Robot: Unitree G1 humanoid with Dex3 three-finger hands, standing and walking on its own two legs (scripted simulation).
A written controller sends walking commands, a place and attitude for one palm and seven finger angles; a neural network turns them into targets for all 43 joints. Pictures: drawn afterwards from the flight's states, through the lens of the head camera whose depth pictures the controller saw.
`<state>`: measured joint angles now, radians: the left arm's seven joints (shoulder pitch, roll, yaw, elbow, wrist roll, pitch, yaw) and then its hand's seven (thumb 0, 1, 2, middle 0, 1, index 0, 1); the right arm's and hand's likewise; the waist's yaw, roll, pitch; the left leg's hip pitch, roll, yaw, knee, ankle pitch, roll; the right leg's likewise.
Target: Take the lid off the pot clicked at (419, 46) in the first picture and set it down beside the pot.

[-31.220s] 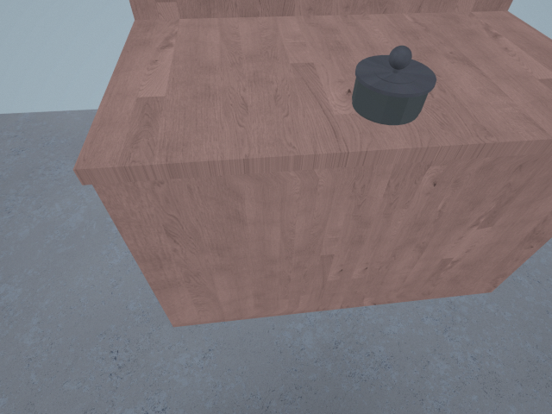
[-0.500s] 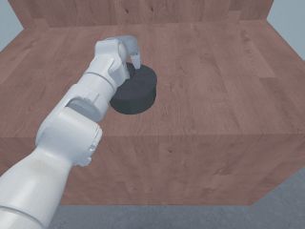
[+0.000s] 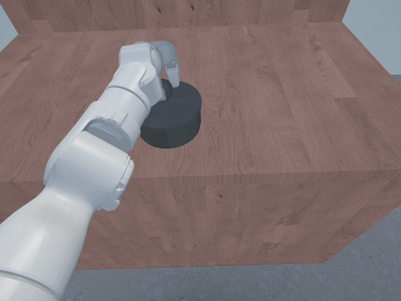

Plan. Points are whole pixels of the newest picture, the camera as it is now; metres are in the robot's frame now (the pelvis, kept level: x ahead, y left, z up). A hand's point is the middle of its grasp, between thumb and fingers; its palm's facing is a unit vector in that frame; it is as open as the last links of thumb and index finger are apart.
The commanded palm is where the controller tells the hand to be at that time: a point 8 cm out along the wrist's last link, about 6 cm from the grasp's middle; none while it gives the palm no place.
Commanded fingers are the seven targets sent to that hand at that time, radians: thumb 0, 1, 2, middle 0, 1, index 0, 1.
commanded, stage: lift the lid straight up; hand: left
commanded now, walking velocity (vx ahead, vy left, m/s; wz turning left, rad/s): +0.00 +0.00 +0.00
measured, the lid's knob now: (162, 89) +0.51 +0.06 +0.16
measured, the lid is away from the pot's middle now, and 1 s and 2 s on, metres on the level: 0.00 0.01 0.02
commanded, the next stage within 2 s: move the lid sideways beside the pot in 1.88 s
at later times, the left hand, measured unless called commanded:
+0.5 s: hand (151, 73) +0.47 +0.07 +0.23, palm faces -0.35 -0.10 -0.93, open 7.5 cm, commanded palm +0.47 +0.07 +0.29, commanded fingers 0.00 0.70 0.95 -0.85 -1.11 -0.81 -1.06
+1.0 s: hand (145, 51) +0.48 +0.07 +0.27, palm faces -0.28 -0.08 -0.96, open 7.5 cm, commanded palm +0.48 +0.07 +0.33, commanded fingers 0.00 0.70 0.95 -0.85 -1.11 -0.81 -1.06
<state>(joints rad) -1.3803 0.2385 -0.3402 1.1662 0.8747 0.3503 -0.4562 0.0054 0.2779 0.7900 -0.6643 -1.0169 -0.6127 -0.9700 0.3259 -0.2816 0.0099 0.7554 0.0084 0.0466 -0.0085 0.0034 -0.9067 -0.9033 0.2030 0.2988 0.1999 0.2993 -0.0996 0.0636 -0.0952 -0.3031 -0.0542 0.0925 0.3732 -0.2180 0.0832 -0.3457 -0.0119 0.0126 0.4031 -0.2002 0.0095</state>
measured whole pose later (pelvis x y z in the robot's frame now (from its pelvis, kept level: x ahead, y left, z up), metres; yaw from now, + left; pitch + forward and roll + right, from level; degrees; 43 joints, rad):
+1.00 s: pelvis +0.00 +0.00 +0.00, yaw +1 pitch +7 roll +0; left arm -1.52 0.28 -0.33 1.16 0.88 0.36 -0.51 -0.01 0.28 0.77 -0.68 -1.01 -0.62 -0.95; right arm 0.32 -0.28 0.01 0.77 0.00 -0.04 -0.01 0.00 -0.91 -0.90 0.20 0.30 0.20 0.30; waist -0.08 0.08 -0.09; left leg -0.27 -0.06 0.08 0.35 -0.20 0.08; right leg -0.32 -0.02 0.00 0.39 -0.20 0.01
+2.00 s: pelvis +0.01 +0.00 +0.00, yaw +1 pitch +7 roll +0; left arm -1.67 0.28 -0.32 1.19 0.90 0.43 -0.54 -0.02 0.28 0.77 -0.69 -1.01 -0.63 -0.95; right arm 0.30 -0.29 0.02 0.77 0.01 -0.04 -0.01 0.00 -0.91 -0.90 0.20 0.30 0.20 0.30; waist -0.07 0.07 -0.09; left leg -0.25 -0.06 0.06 0.30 -0.18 0.08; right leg -0.29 -0.02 -0.01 0.35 -0.19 0.01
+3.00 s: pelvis +0.01 +0.00 +0.01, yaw +3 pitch +6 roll +0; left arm -1.53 0.51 -0.30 1.02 0.96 0.30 -0.61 -0.02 0.28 0.77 -0.70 -1.01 -0.63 -0.95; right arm 0.29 -0.29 0.02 0.73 0.02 0.03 -0.01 0.00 -0.91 -0.90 0.20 0.30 0.20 0.30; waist -0.06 0.05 -0.07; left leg -0.21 -0.07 0.04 0.27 -0.17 0.08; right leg -0.24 -0.03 -0.03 0.29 -0.17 0.02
